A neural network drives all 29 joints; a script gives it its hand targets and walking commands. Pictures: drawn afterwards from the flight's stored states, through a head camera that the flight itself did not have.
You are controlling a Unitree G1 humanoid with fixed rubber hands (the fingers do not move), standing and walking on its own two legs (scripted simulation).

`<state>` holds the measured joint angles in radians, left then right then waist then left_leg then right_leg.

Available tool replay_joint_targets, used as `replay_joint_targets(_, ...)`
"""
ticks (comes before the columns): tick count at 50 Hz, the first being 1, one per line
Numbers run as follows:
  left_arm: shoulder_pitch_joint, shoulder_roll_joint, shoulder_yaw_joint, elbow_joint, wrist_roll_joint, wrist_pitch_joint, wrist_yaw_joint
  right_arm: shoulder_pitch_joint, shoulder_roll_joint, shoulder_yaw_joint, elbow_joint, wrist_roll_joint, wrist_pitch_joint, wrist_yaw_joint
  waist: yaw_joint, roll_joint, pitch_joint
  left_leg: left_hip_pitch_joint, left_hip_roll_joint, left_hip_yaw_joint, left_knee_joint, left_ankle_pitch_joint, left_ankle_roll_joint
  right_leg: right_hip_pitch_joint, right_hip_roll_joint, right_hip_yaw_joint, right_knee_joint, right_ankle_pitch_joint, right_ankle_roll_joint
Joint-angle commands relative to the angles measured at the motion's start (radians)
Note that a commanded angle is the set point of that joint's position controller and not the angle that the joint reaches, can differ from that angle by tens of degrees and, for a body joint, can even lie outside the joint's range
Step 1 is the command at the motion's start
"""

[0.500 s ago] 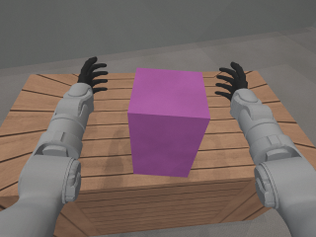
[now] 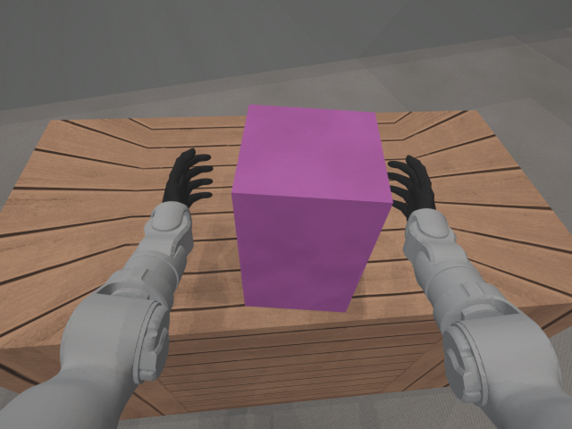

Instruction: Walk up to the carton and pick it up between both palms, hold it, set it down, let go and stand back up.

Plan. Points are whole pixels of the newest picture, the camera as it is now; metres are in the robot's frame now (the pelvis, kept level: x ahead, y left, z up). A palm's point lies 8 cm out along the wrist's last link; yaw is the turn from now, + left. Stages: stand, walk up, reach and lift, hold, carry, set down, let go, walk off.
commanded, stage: reach and lift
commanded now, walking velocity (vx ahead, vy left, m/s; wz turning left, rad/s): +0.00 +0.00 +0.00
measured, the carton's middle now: (302, 220) +0.43 -0.01 +0.04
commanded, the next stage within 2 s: none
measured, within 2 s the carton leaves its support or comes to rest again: neither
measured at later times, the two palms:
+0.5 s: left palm (210, 208) +0.44 +0.13 +0.06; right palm (393, 213) +0.43 -0.15 +0.07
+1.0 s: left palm (210, 218) +0.41 +0.13 +0.07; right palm (393, 229) +0.40 -0.14 +0.07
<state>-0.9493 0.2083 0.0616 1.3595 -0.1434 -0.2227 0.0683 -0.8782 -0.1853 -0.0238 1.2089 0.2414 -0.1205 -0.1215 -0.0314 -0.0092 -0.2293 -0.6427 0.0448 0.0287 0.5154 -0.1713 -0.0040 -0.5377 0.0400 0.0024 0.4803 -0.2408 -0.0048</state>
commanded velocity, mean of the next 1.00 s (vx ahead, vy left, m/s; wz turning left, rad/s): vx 0.00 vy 0.00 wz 0.00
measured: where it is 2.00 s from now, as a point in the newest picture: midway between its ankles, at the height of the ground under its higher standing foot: outside the picture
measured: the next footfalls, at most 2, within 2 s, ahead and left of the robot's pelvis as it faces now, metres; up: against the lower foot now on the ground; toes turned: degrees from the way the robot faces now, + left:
none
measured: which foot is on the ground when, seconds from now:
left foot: down 0.00-1.00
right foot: down 0.00-1.00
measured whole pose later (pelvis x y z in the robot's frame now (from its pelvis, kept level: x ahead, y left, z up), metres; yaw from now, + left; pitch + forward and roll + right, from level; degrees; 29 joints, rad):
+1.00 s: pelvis +0.01 +0.00 +0.02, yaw -2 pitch +7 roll +0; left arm -0.79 -0.09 0.60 1.03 0.47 -0.18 0.02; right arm -0.73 0.18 -0.73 0.94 -0.56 -0.24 -0.07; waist 0.02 -0.04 -0.03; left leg -0.33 0.04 0.08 0.34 -0.13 0.00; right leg -0.26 0.03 0.05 0.34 -0.20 0.00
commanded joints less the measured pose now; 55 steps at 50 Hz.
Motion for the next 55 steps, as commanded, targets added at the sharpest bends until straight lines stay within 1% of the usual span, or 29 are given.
replay_joint_targets(1, -0.477, 0.119, -0.017, -0.081, -0.011, -0.090, -0.001, -0.493, -0.138, 0.022, -0.093, 0.033, -0.085, 0.015, 0.012, 0.038, -0.546, 0.482, -0.014, -0.028, 0.066, 0.360, -0.045, 0.003, -0.017, -0.035, -0.020, 0.378, 0.043)
replay_joint_targets(6, -0.508, 0.092, -0.052, -0.103, -0.031, -0.113, 0.010, -0.514, -0.151, 0.025, -0.078, 0.053, -0.116, 0.026, 0.000, 0.070, -0.587, 0.522, -0.008, -0.033, 0.096, 0.407, -0.065, -0.074, -0.009, -0.048, -0.020, 0.349, 0.031)
replay_joint_targets(10, -0.521, 0.068, -0.055, -0.129, -0.028, -0.123, 0.014, -0.526, -0.136, 0.010, -0.087, 0.037, -0.125, 0.025, -0.008, 0.069, -0.621, 0.523, -0.010, -0.035, 0.110, 0.418, -0.067, -0.085, -0.008, -0.048, -0.013, 0.364, 0.033)
replay_joint_targets(15, -0.530, 0.024, -0.021, -0.162, 0.014, -0.132, 0.017, -0.531, -0.083, -0.042, -0.109, -0.028, -0.125, 0.017, -0.017, 0.061, -0.652, 0.510, -0.014, -0.032, 0.110, 0.415, -0.063, -0.064, -0.013, -0.042, -0.008, 0.386, 0.040)
replay_joint_targets(20, -0.526, -0.023, 0.062, -0.186, 0.110, -0.118, 0.022, -0.522, -0.012, -0.124, -0.129, -0.133, -0.120, 0.004, -0.015, 0.052, -0.645, 0.503, -0.018, -0.019, 0.090, 0.411, -0.056, -0.010, -0.017, -0.035, -0.014, 0.417, 0.046)
replay_joint_targets(24, -0.524, -0.079, 0.164, -0.218, 0.231, -0.087, 0.025, -0.512, 0.078, -0.217, -0.156, -0.253, -0.118, -0.003, -0.004, 0.046, -0.613, 0.497, -0.021, 0.002, 0.055, 0.398, -0.046, 0.061, -0.021, -0.030, -0.026, 0.439, 0.052)
replay_joint_targets(26, -0.527, -0.143, 0.234, -0.250, 0.318, -0.071, 0.015, -0.504, 0.171, -0.279, -0.180, -0.341, -0.121, 0.011, 0.009, 0.042, -0.583, 0.510, -0.022, 0.017, 0.029, 0.393, -0.039, 0.100, -0.024, -0.033, -0.040, 0.432, 0.054)
replay_joint_targets(28, -0.514, -0.240, 0.311, -0.276, 0.430, -0.063, -0.008, -0.484, 0.310, -0.340, -0.213, -0.462, -0.135, 0.044, 0.027, 0.038, -0.545, 0.530, -0.023, 0.037, -0.001, 0.397, -0.031, 0.163, -0.029, -0.038, -0.055, 0.444, 0.058)
replay_joint_targets(29, -0.509, -0.344, 0.329, -0.274, 0.493, -0.060, -0.033, -0.484, 0.441, -0.358, -0.228, -0.541, -0.144, 0.074, 0.033, 0.033, -0.518, 0.542, -0.023, 0.045, -0.020, 0.395, -0.026, 0.199, -0.031, -0.046, -0.064, 0.458, 0.061)
replay_joint_targets(30, -0.495, -0.473, 0.333, -0.253, 0.553, -0.058, -0.064, -0.485, 0.591, -0.367, -0.242, -0.622, -0.153, 0.114, 0.043, 0.036, -0.498, 0.565, -0.022, 0.052, -0.039, 0.395, -0.025, 0.233, -0.032, -0.057, -0.073, 0.477, 0.060)
replay_joint_targets(31, -0.474, -0.582, 0.326, -0.228, 0.592, -0.056, -0.089, -0.486, 0.699, -0.372, -0.259, -0.684, -0.163, 0.153, 0.053, 0.049, -0.498, 0.593, -0.019, 0.057, -0.050, 0.404, -0.028, 0.260, -0.029, -0.065, -0.079, 0.496, 0.050)
replay_joint_targets(32, -0.448, -0.634, 0.326, -0.206, 0.614, -0.052, -0.101, -0.478, 0.742, -0.383, -0.272, -0.724, -0.167, 0.181, 0.060, 0.057, -0.498, 0.615, -0.015, 0.063, -0.057, 0.409, -0.032, 0.280, -0.025, -0.066, -0.086, 0.505, 0.040)
replay_joint_targets(33, -0.429, -0.654, 0.333, -0.205, 0.630, -0.046, -0.103, -0.461, 0.758, -0.398, -0.275, -0.753, -0.165, 0.196, 0.064, 0.058, -0.484, 0.628, -0.013, 0.068, -0.068, 0.408, -0.034, 0.293, -0.021, -0.066, -0.094, 0.499, 0.033)
replay_joint_targets(36, -0.397, -0.647, 0.373, -0.256, 0.668, -0.017, -0.097, -0.409, 0.753, -0.435, -0.272, -0.817, -0.155, 0.212, 0.073, 0.029, -0.402, 0.656, -0.005, 0.085, -0.099, 0.427, -0.029, 0.314, -0.013, -0.070, -0.115, 0.469, 0.041)
replay_joint_targets(40, -0.385, -0.622, 0.389, -0.324, 0.665, 0.006, -0.095, -0.391, 0.729, -0.453, -0.274, -0.846, -0.162, 0.211, 0.078, -0.005, -0.331, 0.700, -0.002, 0.106, -0.102, 0.478, -0.021, 0.294, -0.007, -0.080, -0.139, 0.441, 0.060)
replay_joint_targets(44, -0.395, -0.605, 0.376, -0.370, 0.641, 0.003, -0.097, -0.379, 0.733, -0.452, -0.259, -0.854, -0.174, 0.198, 0.064, -0.027, -0.319, 0.704, -0.007, 0.119, -0.108, 0.462, -0.011, 0.314, -0.015, -0.077, -0.142, 0.476, 0.079)
replay_joint_targets(49, -0.377, -0.623, 0.357, -0.396, 0.634, 0.012, -0.109, -0.359, 0.768, -0.439, -0.246, -0.846, -0.180, 0.187, 0.057, -0.016, -0.316, 0.672, -0.015, 0.125, -0.126, 0.412, -0.003, 0.365, -0.031, -0.068, -0.138, 0.533, 0.089)
replay_joint_targets(55, -0.340, -0.670, 0.337, -0.415, 0.646, 0.035, -0.121, -0.353, 0.798, -0.426, -0.266, -0.839, -0.191, 0.188, 0.062, 0.007, -0.315, 0.666, -0.017, 0.125, -0.141, 0.389, -0.004, 0.388, -0.036, -0.072, -0.143, 0.536, 0.084)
